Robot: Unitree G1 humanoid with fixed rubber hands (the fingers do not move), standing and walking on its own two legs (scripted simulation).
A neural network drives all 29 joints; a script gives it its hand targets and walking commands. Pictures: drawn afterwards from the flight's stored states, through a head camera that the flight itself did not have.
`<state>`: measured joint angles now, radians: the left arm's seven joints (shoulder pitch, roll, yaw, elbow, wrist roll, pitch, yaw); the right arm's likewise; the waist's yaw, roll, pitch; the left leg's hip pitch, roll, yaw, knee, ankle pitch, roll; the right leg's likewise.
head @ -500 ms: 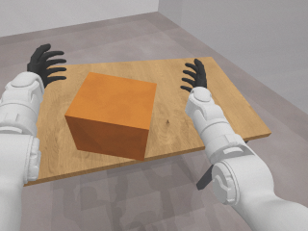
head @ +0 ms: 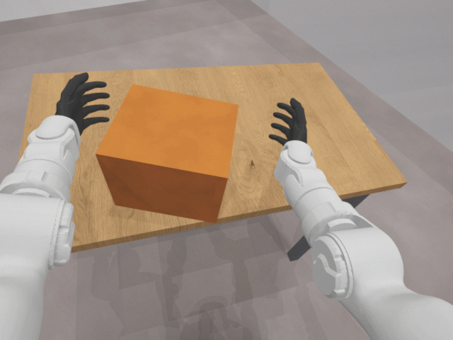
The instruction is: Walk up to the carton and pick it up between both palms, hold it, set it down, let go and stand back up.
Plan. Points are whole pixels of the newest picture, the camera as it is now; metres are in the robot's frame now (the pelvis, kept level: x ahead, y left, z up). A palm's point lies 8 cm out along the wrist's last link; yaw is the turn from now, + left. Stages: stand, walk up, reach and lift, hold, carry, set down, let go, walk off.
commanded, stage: reach and lift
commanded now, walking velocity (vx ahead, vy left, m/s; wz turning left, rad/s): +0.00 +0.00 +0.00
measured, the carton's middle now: (175, 156) +0.47 +0.02 +0.02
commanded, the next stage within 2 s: none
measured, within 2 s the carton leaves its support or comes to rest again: neither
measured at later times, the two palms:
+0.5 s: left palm (86, 125) +0.50 +0.17 +0.08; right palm (271, 149) +0.42 -0.15 +0.08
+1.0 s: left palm (88, 126) +0.50 +0.17 +0.08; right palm (259, 158) +0.41 -0.12 +0.07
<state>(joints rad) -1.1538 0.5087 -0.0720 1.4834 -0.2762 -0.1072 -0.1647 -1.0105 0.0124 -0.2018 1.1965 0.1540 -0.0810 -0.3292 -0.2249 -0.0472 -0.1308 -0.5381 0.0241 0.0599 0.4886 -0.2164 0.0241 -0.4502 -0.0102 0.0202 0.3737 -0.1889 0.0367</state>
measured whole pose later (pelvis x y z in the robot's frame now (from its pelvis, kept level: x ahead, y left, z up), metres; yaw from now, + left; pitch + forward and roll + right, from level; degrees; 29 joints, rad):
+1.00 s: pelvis -0.01 +0.01 +0.00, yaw +0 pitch +17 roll -2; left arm -1.18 0.43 0.07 1.49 -0.01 -0.15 -0.14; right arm -1.01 0.21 -0.52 1.23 -0.20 -0.24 -0.33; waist -0.22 -0.06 -0.13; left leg -0.59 0.02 0.06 0.51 -0.21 0.03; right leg -0.50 -0.01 0.02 0.37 -0.17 0.05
